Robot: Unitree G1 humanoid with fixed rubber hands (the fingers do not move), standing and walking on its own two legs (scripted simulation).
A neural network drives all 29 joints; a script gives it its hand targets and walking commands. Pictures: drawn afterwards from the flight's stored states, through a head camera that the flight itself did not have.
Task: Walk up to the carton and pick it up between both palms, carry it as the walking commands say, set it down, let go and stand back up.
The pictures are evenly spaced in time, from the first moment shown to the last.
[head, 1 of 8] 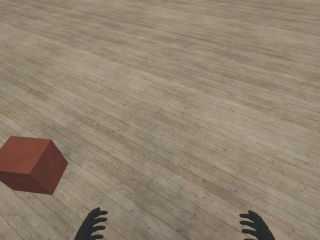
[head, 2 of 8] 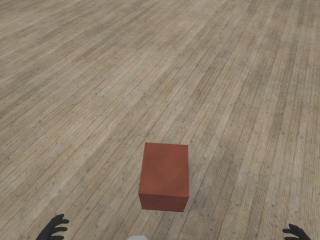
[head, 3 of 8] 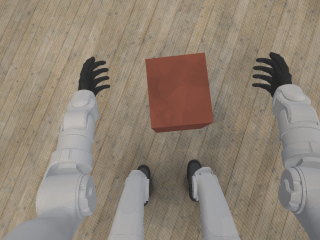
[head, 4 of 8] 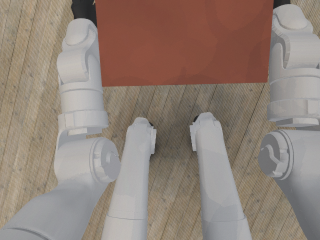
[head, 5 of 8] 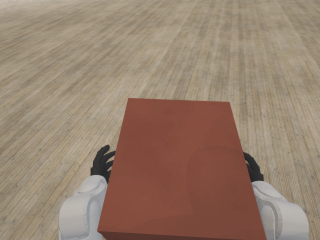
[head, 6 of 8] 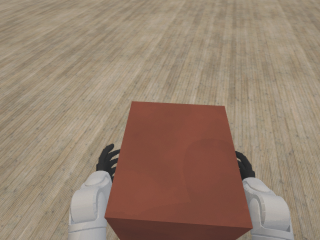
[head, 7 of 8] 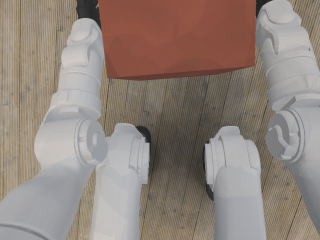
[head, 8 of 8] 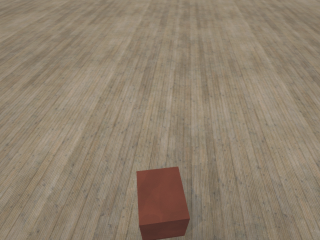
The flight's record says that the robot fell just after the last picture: no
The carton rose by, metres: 0.67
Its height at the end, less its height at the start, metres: +0.00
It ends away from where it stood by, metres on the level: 0.46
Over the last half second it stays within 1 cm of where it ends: yes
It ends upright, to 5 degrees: yes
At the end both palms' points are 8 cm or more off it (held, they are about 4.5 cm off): yes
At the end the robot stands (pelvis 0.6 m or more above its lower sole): yes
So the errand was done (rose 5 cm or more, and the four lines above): yes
